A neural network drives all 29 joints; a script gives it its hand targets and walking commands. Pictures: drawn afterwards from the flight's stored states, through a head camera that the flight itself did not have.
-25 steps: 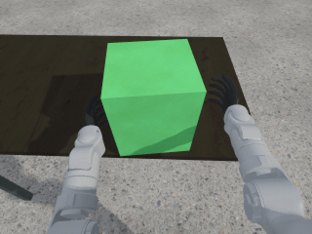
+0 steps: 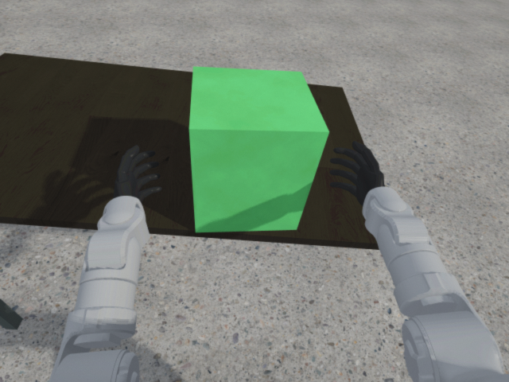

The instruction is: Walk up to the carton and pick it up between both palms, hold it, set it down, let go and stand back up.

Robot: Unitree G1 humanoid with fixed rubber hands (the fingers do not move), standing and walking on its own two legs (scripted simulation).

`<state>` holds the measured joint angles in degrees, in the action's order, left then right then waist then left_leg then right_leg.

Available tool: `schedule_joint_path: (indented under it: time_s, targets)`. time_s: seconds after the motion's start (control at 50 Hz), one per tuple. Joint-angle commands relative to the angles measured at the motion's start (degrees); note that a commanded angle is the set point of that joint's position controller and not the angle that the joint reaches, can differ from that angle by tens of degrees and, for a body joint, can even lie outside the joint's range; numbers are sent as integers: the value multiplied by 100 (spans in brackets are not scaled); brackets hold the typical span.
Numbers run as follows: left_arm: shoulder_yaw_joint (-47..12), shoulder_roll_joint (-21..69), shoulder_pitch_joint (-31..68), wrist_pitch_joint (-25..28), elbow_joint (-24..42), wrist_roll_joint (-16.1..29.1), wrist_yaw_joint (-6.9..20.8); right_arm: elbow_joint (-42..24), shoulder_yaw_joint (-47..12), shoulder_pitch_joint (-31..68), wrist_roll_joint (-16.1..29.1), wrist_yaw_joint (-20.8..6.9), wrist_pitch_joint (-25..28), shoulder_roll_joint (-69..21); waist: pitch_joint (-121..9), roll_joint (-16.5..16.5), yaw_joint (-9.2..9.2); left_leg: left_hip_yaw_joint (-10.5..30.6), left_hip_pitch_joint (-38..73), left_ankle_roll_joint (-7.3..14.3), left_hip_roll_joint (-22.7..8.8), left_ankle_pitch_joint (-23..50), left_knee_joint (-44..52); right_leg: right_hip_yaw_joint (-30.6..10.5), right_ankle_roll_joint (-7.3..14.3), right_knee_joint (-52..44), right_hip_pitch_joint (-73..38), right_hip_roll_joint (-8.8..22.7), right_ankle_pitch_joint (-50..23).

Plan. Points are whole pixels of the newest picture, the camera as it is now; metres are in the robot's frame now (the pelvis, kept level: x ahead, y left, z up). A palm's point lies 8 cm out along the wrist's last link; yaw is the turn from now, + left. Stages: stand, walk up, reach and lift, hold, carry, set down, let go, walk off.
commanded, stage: set down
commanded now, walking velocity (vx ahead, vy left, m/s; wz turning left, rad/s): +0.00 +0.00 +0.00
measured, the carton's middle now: (247, 152) +0.51 +0.04 +0.09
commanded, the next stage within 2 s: none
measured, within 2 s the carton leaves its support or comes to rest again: neither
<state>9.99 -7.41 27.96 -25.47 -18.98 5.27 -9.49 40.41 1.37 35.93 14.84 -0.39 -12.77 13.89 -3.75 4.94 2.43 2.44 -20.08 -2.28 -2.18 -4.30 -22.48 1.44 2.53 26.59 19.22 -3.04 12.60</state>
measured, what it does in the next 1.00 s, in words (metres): stands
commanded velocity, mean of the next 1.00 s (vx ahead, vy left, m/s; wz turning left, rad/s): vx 0.00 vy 0.00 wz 0.00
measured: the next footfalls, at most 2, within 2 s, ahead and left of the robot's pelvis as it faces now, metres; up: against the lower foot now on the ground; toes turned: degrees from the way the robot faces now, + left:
none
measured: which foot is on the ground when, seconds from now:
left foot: down 0.00-1.00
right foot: down 0.00-1.00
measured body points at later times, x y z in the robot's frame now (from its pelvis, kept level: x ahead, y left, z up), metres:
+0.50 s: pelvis +0.05 +0.01 +0.00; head +0.05 +0.04 +0.45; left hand +0.33 +0.20 +0.06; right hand +0.37 -0.21 +0.07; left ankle +0.09 +0.15 -0.74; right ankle +0.06 -0.09 -0.74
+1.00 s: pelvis +0.03 +0.01 +0.01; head -0.01 +0.02 +0.45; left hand +0.24 +0.22 +0.06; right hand +0.29 -0.21 +0.08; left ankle +0.09 +0.15 -0.74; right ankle +0.06 -0.09 -0.74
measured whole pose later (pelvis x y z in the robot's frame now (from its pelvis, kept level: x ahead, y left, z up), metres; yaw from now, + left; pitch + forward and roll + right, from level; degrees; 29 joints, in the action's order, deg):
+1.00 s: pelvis +0.03 +0.01 +0.01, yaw +0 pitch -4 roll -1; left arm 1.1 -4.9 -16.1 -27.2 14.6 6.5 -11.6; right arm 1.1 2.6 -8.3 20.3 -3.0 -12.5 19.0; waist -2.7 0.2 1.9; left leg 2.3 -11.0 -1.9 -1.8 -8.1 -22.8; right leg 1.4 1.8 19.8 7.0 -2.6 9.1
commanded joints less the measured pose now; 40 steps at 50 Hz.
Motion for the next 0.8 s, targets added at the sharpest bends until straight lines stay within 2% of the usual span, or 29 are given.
schedule_joint_path:
  time_s: [0.0, 0.04, 0.06, 0.08, 0.1, 0.14, 0.16, 0.18, 0.22, 0.24, 0.26, 0.28, 0.3, 0.32, 0.34, 0.38, 0.4, 0.42, 0.5, 0.54, 0.58, 0.6, 0.64, 0.68, 0.7, 0.72, 0.74, 0.76, 0.78]
  targets:
    - [-768, -606, 2615, -43, 1535, -157, -287, -1001, 242, 1966, 499, -25, 237, 1416, -2054, -303, -196, 304, 3472, 48, 586, -814, -1218, -1051, 499, -1397, 2816, 1301, 2859]
    - [-996, -466, 2287, -207, 1776, -227, -324, -446, 404, 1602, 460, -101, 205, 1540, -1777, -549, -454, 397, 3614, -9, 454, -1099, -1049, -765, 437, -1236, 2815, 1130, 2460]
    - [-1074, -297, 2067, -188, 2151, -261, -367, -521, 494, 1474, 526, -152, 248, 1551, -1833, -902, -409, 445, 3550, -78, 348, -1174, -863, -633, 385, -1113, 2639, 969, 2142]
    - [-1228, -288, 2084, -282, 1729, -199, -380, -224, 467, 1533, 563, -205, 221, 1687, -1720, -881, -460, 527, 3627, -49, 270, -1438, -761, -478, 415, -1024, 2765, 886, 1961]
    - [-1110, -318, 1776, -276, 2393, -285, -449, -530, 409, 1229, 776, -252, 275, 1767, -1833, -731, -425, 679, 4063, -60, 303, -1401, -842, -530, 477, -1114, 2841, 988, 2042]
    - [-1636, 98, 1831, -276, 2772, -90, -589, -350, 891, 1249, 726, -469, 327, 2009, -1920, -1407, -640, 979, 3338, -152, -120, -2210, -189, -99, 274, -654, 2123, 438, 1339]
    - [-1672, 182, 1836, -295, 2832, -69, -691, -370, 910, 1363, 696, -588, 310, 1986, -1750, -1528, -517, 940, 2397, -192, -311, -2716, 362, 7, 63, -485, 1100, 106, 842]
    - [-1987, 369, 1434, -353, 2884, -68, -808, -50, 1234, 1126, 659, -707, 362, 2193, -1810, -1938, -651, 1063, 1664, -320, -525, -3299, 914, 180, -100, -349, 82, -154, 192]
    - [-2056, 538, 252, -452, 3306, -155, -755, -665, 1108, 154, 749, -819, 529, 2275, -2140, -1608, -637, 1123, 2219, -368, -555, -2121, 838, 187, -68, -512, -409, -173, -797]
    - [-2003, 325, 838, -459, 3512, -145, -756, -985, 1224, 778, 670, -840, 535, 2475, -2319, -1616, -707, 1163, 2130, -361, -553, -2026, 726, 172, -61, -520, -304, -231, -631]
    - [-1785, 323, 99, -527, 3455, -288, -741, -1184, 1038, 76, 728, -844, 604, 2360, -2157, -1552, -532, 1003, 2349, -342, -422, -1475, 584, 100, -47, -634, -376, -195, -780]
    - [-1899, 289, 181, -527, 3600, -272, -719, -1214, 1100, 166, 735, -838, 601, 2472, -2007, -1559, -612, 977, 2165, -311, -407, -1891, 699, 79, -62, -677, -473, -175, -651]
    - [-1580, 130, 14, -487, 3695, -262, -658, -1729, 982, -147, 790, -791, 629, 2299, -1956, -1229, -471, 727, 2078, -223, -289, -1556, 632, 97, -88, -629, -576, -175, -646]
    - [-1475, 120, -314, -493, 3653, -302, -615, -1744, 1004, -467, 706, -766, 661, 2271, -1808, -1214, -464, 634, 2124, -138, -227, -1324, 571, 48, -73, -660, -602, -122, -695]
    - [-1368, 72, -912, -434, 4043, -325, -540, -2503, 917, -980, 732, -685, 775, 2277, -1982, -826, -406, 495, 2442, -114, -165, -365, 392, 58, -49, -692, -808, -156, -1179]
    - [-1331, 109, -1603, -239, 5019, -386, -474, -3281, 805, -1619, 865, -618, 1032, 2243, -2387, -861, -351, 217, 2882, -143, -61, 1035, 117, 105, -78, -707, -1182, -187, -1926]
    - [-1300, 185, -2156, -140, 5439, -295, -385, -3668, 711, -2137, 885, -541, 1151, 2262, -2390, -786, -457, 40, 3053, -149, 27, 2113, -94, 143, -118, -652, -1402, -233, -2690]
    - [-1189, -56, -1139, 18, 5161, -198, -367, -3674, 749, -1237, 857, -459, 1175, 2307, -2409, -824, -372, -43, 2611, -56, 108, 1968, -165, 63, -144, -558, -1282, -203, -2490]
    - [-1026, -78, -3081, 419, 5616, -112, -158, -4559, 381, -2955, 914, -228, 1379, 2084, -1743, -369, -281, -193, 2231, 34, 296, 2395, -88, -314, -248, -558, -2042, 87, -3831]
    - [-772, -103, -3310, 517, 5344, -93, -118, -4980, 77, -3246, 1066, -155, 1377, 1865, -1570, -112, -96, -228, 2009, 88, 342, 1938, 132, -467, -323, -661, -2338, 234, -3562]
    - [-670, -233, -2779, 670, 5000, -18, -114, -5080, 144, -2967, 903, -135, 1334, 1890, -1620, -162, 36, -288, 1933, 129, 313, 1467, 246, -491, -337, -724, -2017, 274, -2939]
    - [-799, -65, -3429, 632, 5188, -20, -177, -4891, 123, -3604, 943, -198, 1261, 1887, -1290, -220, 54, -302, 2057, 109, 245, 1528, 354, -433, -239, -838, -1881, 206, -2419]
    - [-638, -88, -2873, 539, 4714, 15, -159, -4910, 113, -3157, 783, -176, 1036, 1791, -757, -111, 114, -345, 2037, 179, 202, 806, 485, -535, -182, -1131, -1208, 225, -900]
    - [-698, -12, -3345, 371, 4679, 3, -177, -4892, 111, -3618, 704, -151, 761, 1729, -111, -77, 166, -416, 2051, 171, 148, 508, 674, -568, -112, -1299, -1062, 244, -214]
    - [-947, 246, -3865, 219, 4737, -27, -164, -4663, 229, -4155, 671, -172, 643, 1776, 87, -82, 5, -368, 2325, 109, 72, 656, 718, -433, -46, -1331, -1078, 179, -250]
    - [-912, 166, -3102, 134, 4552, 58, -133, -4815, 269, -3473, 705, -167, 475, 1819, 120, -38, -79, -361, 2118, 166, 108, 219, 765, -580, -58, -1400, -946, 244, 120]
    - [-911, 200, -3928, 96, 4917, -81, -122, -4866, 219, -4302, 699, -213, 479, 1727, 118, -54, -72, -391, 2308, 131, 100, 432, 799, -549, -41, -1436, -1235, 222, -183]
    - [-914, 117, -3835, 100, 4944, 29, -59, -5084, 241, -4316, 648, -206, 432, 1642, 39, 26, -78, -462, 2322, 150, 133, 312, 743, -592, -105, -1488, -1175, 244, 29]
    - [-749, -106, -2922, 92, 4635, 117, -104, -5073, 352, -3316, 556, -189, 343, 1670, 134, -36, 23, -504, 1965, 190, 147, -326, 777, -656, -92, -1460, -906, 289, 682]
